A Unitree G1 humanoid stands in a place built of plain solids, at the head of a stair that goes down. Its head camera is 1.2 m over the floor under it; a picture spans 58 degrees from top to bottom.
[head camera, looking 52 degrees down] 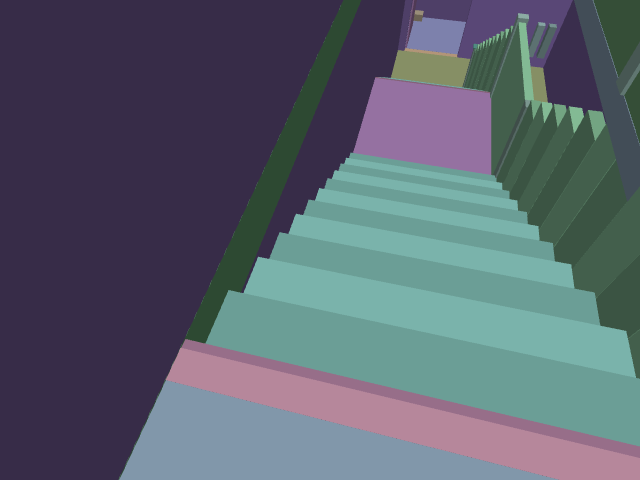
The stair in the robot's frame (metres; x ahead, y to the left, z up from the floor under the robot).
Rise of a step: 0.17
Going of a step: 0.28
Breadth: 1.50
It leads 14 degrees to the right of straight ahead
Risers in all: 12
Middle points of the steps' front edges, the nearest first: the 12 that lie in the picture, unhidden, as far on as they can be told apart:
0.39 -0.33 0.00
0.66 -0.39 -0.17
0.93 -0.46 -0.33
1.20 -0.52 -0.50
1.48 -0.59 -0.67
1.75 -0.66 -0.84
2.02 -0.72 -1.00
2.29 -0.79 -1.17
2.56 -0.85 -1.34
2.83 -0.92 -1.51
3.11 -0.99 -1.67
3.38 -1.05 -1.84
